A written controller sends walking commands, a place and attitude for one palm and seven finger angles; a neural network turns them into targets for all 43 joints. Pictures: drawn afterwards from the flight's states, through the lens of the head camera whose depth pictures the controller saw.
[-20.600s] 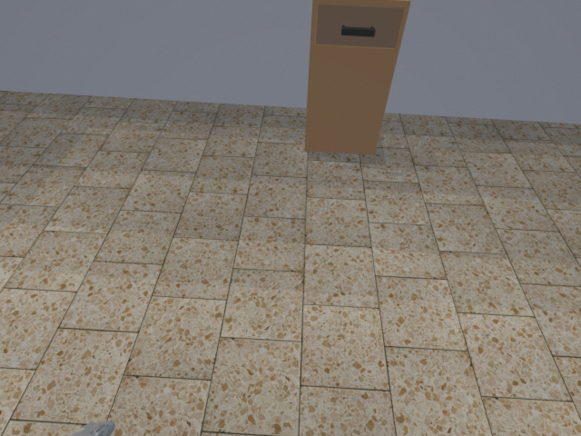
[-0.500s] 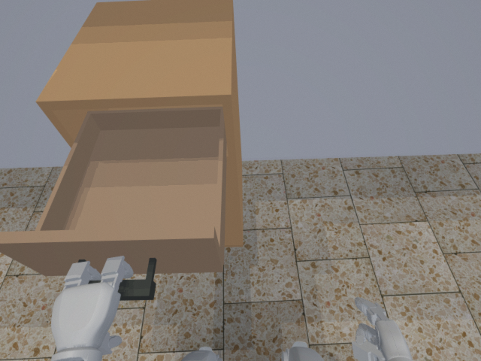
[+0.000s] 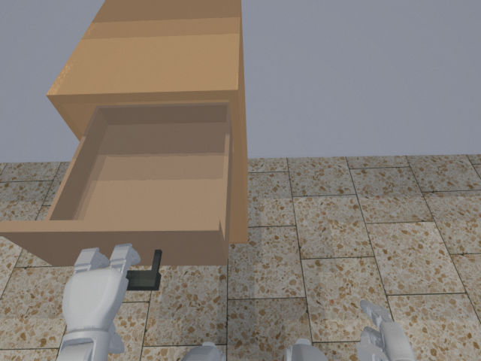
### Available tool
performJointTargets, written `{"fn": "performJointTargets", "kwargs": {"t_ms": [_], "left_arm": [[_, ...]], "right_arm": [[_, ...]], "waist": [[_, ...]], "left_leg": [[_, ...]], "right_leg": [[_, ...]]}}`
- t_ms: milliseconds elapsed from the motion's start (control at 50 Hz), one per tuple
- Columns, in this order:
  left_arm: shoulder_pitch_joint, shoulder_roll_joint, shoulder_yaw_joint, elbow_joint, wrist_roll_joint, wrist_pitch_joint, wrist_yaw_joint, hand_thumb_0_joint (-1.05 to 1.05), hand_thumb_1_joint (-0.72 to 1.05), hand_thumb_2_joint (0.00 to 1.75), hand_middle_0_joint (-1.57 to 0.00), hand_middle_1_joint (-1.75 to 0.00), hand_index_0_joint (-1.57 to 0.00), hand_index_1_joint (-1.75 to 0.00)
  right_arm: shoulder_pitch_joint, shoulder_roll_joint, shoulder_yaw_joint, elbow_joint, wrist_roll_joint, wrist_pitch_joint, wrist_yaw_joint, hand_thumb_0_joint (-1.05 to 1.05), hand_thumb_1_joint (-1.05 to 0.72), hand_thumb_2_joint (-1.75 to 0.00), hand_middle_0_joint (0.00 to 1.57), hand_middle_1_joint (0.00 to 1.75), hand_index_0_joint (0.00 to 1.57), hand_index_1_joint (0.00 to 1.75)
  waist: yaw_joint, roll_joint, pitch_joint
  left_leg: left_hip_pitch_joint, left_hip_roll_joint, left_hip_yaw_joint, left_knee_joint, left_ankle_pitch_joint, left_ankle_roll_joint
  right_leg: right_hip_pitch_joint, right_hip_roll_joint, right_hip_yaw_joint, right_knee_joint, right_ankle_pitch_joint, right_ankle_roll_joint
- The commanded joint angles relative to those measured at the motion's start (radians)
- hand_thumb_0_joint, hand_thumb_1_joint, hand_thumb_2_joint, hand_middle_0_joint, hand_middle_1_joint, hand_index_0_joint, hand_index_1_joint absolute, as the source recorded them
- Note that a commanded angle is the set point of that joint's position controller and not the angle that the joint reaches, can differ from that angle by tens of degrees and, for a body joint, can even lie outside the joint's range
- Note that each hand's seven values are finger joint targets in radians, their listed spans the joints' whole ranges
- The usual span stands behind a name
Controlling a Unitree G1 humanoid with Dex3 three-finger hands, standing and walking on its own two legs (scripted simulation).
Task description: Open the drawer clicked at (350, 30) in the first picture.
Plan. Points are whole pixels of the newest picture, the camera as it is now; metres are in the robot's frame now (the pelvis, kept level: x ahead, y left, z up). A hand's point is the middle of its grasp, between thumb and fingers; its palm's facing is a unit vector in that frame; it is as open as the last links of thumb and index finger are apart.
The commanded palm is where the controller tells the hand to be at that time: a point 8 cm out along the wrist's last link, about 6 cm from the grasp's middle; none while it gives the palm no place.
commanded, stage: lift the hand off the handle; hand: left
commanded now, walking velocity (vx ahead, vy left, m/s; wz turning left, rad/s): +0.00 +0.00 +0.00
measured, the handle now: (120, 267) +0.26 +0.24 -0.02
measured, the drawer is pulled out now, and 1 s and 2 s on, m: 0.30 0.30 0.30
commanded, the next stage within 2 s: none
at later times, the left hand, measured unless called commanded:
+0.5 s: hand (107, 293) +0.22 +0.24 -0.01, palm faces -0.05 -0.08 -1.00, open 13.4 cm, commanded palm +0.21 +0.23 +0.06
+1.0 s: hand (94, 286) +0.22 +0.24 +0.04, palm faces -0.01 -0.10 -0.99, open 13.6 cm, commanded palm +0.20 +0.24 +0.10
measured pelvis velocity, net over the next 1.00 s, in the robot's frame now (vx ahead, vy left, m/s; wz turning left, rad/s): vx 0.02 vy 0.01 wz -0.02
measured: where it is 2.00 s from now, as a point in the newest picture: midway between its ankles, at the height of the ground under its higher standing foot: outside the picture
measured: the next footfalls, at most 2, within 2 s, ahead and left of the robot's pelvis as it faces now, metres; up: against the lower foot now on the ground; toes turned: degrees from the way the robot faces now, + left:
none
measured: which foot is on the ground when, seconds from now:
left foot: down 0.00-1.00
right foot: down 0.00-1.00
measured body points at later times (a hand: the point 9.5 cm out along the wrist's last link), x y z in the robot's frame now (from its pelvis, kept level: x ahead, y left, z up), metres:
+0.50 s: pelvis +0.01 +0.00 +0.02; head +0.06 -0.02 +0.46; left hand +0.22 +0.24 +0.05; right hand +0.18 -0.24 -0.09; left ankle -0.01 +0.12 -0.67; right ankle +0.03 -0.10 -0.67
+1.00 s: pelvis +0.02 +0.01 +0.04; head +0.05 -0.02 +0.48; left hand +0.21 +0.24 +0.09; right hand +0.21 -0.22 -0.06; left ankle -0.01 +0.12 -0.67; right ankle +0.03 -0.10 -0.67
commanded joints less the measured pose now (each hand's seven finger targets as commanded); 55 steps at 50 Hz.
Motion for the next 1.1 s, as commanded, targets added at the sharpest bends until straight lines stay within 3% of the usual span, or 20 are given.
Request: {"fn": "performJointTargets", "kwargs": {"t_ms": [0, 80, 120, 200, 280, 400, 440, 520, 600, 680, 700, 720, 780, 800, 820, 900, 920, 1000, 1020, 1080], "left_arm": [[-0.149, 0.156, 0.067, -0.224, 0.002, -0.006, 0.027, 0.0, -0.5, 0.3, -0.3, -1.2, -0.3, -1.2], [-0.156, 0.165, 0.073, -0.237, -0.019, -0.001, 0.02, 0.0, -0.5, 0.3, -0.3, -1.2, -0.3, -1.2], [-0.141, 0.162, 0.075, -0.232, -0.018, -0.008, 0.017, 0.0, -0.5, 0.3, -0.3, -1.2, -0.3, -1.2], [-0.139, 0.195, 0.109, -0.276, -0.027, -0.024, 0.017, 0.0, -0.5, 0.3, -0.3, -1.2, -0.3, -1.2], [-0.115, 0.186, 0.112, -0.27, -0.032, -0.025, 0.019, 0.0, -0.5, 0.3, -0.3, -1.2, -0.3, -1.2], [-0.085, 0.185, 0.114, -0.3, -0.032, -0.01, 0.019, 0.0, -0.5, 0.3, -0.3, -1.2, -0.3, -1.2], [-0.067, 0.173, 0.101, -0.327, -0.039, -0.009, 0.012, 0.0, -0.5, 0.3, -0.3, -1.2, -0.3, -1.2], [-0.053, 0.171, 0.097, -0.335, -0.045, 0.0, -0.001, 0.0, -0.5, 0.3, -0.3, -1.2, -0.3, -1.2], [-0.019, 0.202, 0.133, -0.35, -0.047, -0.004, -0.013, 0.0, -0.5, 0.3, -0.3, -1.2, -0.3, -1.2], [0.007, 0.193, 0.126, -0.378, -0.053, -0.004, -0.025, 0.0, -0.5, 0.3, -0.3, -1.2, -0.3, -1.2], [0.003, 0.186, 0.117, -0.397, -0.05, -0.007, -0.027, 0.0, -0.5, 0.3, -0.3, -1.2, -0.3, -1.2], [0.049, 0.155, 0.095, -0.391, -0.058, -0.001, -0.033, 0.0, -0.5, 0.3, -0.3, -1.2, -0.3, -1.2], [0.019, 0.173, 0.105, -0.382, -0.062, 0.008, -0.048, 0.0, -0.5, 0.3, -0.3, -1.2, -0.3, -1.2], [0.008, 0.183, 0.106, -0.397, -0.054, 0.009, -0.051, 0.0, -0.5, 0.3, -0.3, -1.2, -0.3, -1.2], [0.003, 0.155, 0.075, -0.405, -0.059, 0.011, -0.058, 0.0, -0.5, 0.3, -0.3, -1.2, -0.3, -1.2], [0.046, 0.197, 0.121, -0.435, -0.06, 0.003, -0.074, 0.0, -0.5, 0.3, -0.3, -1.2, -0.3, -1.2], [0.055, 0.159, 0.084, -0.448, -0.067, 0.001, -0.08, 0.0, -0.5, 0.3, -0.3, -1.2, -0.3, -1.2], [0.081, 0.184, 0.113, -0.444, -0.068, 0.002, -0.093, 0.0, -0.5, 0.3, -0.3, -1.2, -0.3, -1.2], [0.071, 0.166, 0.095, -0.447, -0.076, 0.002, -0.098, 0.0, -0.5, 0.3, -0.3, -1.2, -0.3, -1.2], [0.057, 0.191, 0.116, -0.439, -0.075, 0.01, -0.111, 0.0, -0.5, 0.3, -0.3, -1.2, -0.3, -1.2]], "right_arm": [[-0.05, -0.113, -0.043, -0.148, 0.004, -0.04, -0.013, 0.0, -0.9, -0.9, 0.2, 0.3, 0.2, 0.3], [-0.058, -0.114, -0.04, -0.15, 0.009, -0.042, -0.021, 0.0, -0.9, -0.9, 0.2, 0.3, 0.2, 0.3], [-0.06, -0.111, -0.044, -0.148, 0.011, -0.046, -0.024, 0.0, -0.9, -0.9, 0.2, 0.3, 0.2, 0.3], [-0.05, -0.11, -0.04, -0.152, 0.007, -0.054, -0.024, 0.0, -0.9, -0.9, 0.2, 0.3, 0.2, 0.3], [-0.062, -0.113, -0.04, -0.152, 0.01, -0.053, -0.019, 0.0, -0.9, -0.9, 0.2, 0.3, 0.2, 0.3], [-0.061, -0.113, -0.043, -0.157, 0.009, -0.049, -0.009, 0.0, -0.9, -0.9, 0.2, 0.3, 0.2, 0.3], [-0.065, -0.114, -0.045, -0.162, 0.011, -0.051, -0.006, 0.0, -0.9, -0.9, 0.2, 0.3, 0.2, 0.3], [-0.072, -0.112, -0.046, -0.162, 0.014, -0.047, -0.01, 0.0, -0.9, -0.9, 0.2, 0.3, 0.2, 0.3], [-0.073, -0.109, -0.041, -0.163, 0.014, -0.043, -0.005, 0.0, -0.9, -0.9, 0.2, 0.3, 0.2, 0.3], [-0.086, -0.109, -0.04, -0.167, 0.014, -0.042, -0.001, 0.0, -0.9, -0.9, 0.2, 0.3, 0.2, 0.3], [-0.083, -0.106, -0.038, -0.165, 0.012, -0.042, 0.004, 0.0, -0.9, -0.9, 0.2, 0.3, 0.2, 0.3], [-0.088, -0.1, -0.043, -0.171, 0.016, -0.043, 0.003, 0.0, -0.9, -0.9, 0.2, 0.3, 0.2, 0.3], [-0.099, -0.108, -0.038, -0.169, 0.019, -0.038, 0.004, 0.0, -0.9, -0.9, 0.2, 0.3, 0.2, 0.3], [-0.093, -0.105, -0.035, -0.169, 0.017, -0.037, 0.007, 0.0, -0.9, -0.9, 0.2, 0.3, 0.2, 0.3], [-0.098, -0.102, -0.041, -0.17, 0.02, -0.037, 0.004, 0.0, -0.9, -0.9, 0.2, 0.3, 0.2, 0.3], [-0.099, -0.097, -0.034, -0.173, 0.019, -0.037, 0.007, 0.0, -0.9, -0.9, 0.2, 0.3, 0.2, 0.3], [-0.106, -0.094, -0.038, -0.176, 0.023, -0.038, 0.006, 0.0, -0.9, -0.9, 0.2, 0.3, 0.2, 0.3], [-0.108, -0.095, -0.031, -0.173, 0.022, -0.038, 0.013, 0.0, -0.9, -0.9, 0.2, 0.3, 0.2, 0.3], [-0.114, -0.095, -0.037, -0.171, 0.026, -0.037, 0.009, 0.0, -0.9, -0.9, 0.2, 0.3, 0.2, 0.3], [-0.117, -0.097, -0.033, -0.169, 0.027, -0.036, 0.009, 0.0, -0.9, -0.9, 0.2, 0.3, 0.2, 0.3]], "waist": [[-0.037, -0.019, -0.257], [-0.044, -0.036, -0.203], [-0.032, -0.018, -0.187], [-0.028, -0.021, -0.24], [-0.028, -0.005, -0.179], [-0.025, -0.032, -0.2], [-0.02, -0.007, -0.2], [-0.017, -0.017, -0.167], [-0.007, -0.033, -0.189], [-0.002, 0.0, -0.153], [-0.005, 0.007, -0.178], [0.002, 0.01, -0.144], [-0.004, -0.03, -0.106], [0.0, -0.02, -0.151], [-0.002, -0.015, -0.121], [0.015, -0.031, -0.162], [0.013, -0.006, -0.121], [0.015, -0.052, -0.119], [0.014, -0.034, -0.079], [0.017, -0.03, -0.064]], "left_leg": [[0.173, -0.038, -0.004, -0.158, 0.229, 0.035], [0.182, -0.035, -0.011, -0.183, 0.216, 0.036], [0.189, -0.035, -0.008, -0.193, 0.205, 0.035], [0.216, -0.04, -0.001, -0.2, 0.242, 0.038], [0.222, -0.035, -0.008, -0.222, 0.239, 0.034], [0.254, -0.034, -0.006, -0.24, 0.274, 0.033], [0.277, -0.033, -0.005, -0.251, 0.287, 0.031], [0.286, -0.031, -0.005, -0.267, 0.293, 0.033], [0.305, -0.034, -0.002, -0.279, 0.32, 0.033], [0.331, -0.029, -0.005, -0.295, 0.349, 0.029], [0.349, -0.029, -0.004, -0.297, 0.365, 0.028], [0.345, -0.027, -0.006, -0.304, 0.362, 0.026], [0.338, -0.023, -0.011, -0.321, 0.337, 0.027], [0.354, -0.027, -0.008, -0.327, 0.346, 0.026], [0.362, -0.024, -0.006, -0.33, 0.341, 0.028], [0.385, -0.028, -0.004, -0.343, 0.383, 0.026], [0.39, -0.026, -0.004, -0.349, 0.38, 0.025], [0.394, -0.024, -0.006, -0.364, 0.385, 0.024], [0.387, -0.024, -0.002, -0.37, 0.364, 0.025], [0.396, -0.023, -0.007, -0.389, 0.354, 0.023]], "right_leg": [[0.189, 0.027, 0.036, -0.185, 0.165, -0.014], [0.207, 0.027, 0.032, -0.214, 0.156, -0.014], [0.209, 0.029, 0.029, -0.22, 0.138, -0.016], [0.257, 0.024, 0.044, -0.23, 0.186, -0.012], [0.249, 0.028, 0.036, -0.242, 0.179, -0.019], [0.28, 0.028, 0.033, -0.252, 0.216, -0.015], [0.288, 0.027, 0.033, -0.259, 0.229, -0.018], [0.318, 0.027, 0.034, -0.276, 0.252, -0.018], [0.357, 0.025, 0.045, -0.287, 0.288, -0.016], [0.36, 0.024, 0.048, -0.299, 0.319, -0.023], [0.36, 0.025, 0.042, -0.295, 0.321, -0.02], [0.366, 0.027, 0.033, -0.299, 0.32, -0.022], [0.368, 0.025, 0.042, -0.322, 0.3, -0.021], [0.38, 0.025, 0.039, -0.317, 0.292, -0.017], [0.38, 0.024, 0.038, -0.327, 0.3, -0.019], [0.431, 0.022, 0.052, -0.334, 0.347, -0.017], [0.421, 0.023, 0.048, -0.341, 0.345, -0.02], [0.437, 0.022, 0.051, -0.354, 0.348, -0.016], [0.439, 0.021, 0.054, -0.366, 0.343, -0.017], [0.447, 0.019, 0.06, -0.381, 0.324, -0.019]]}}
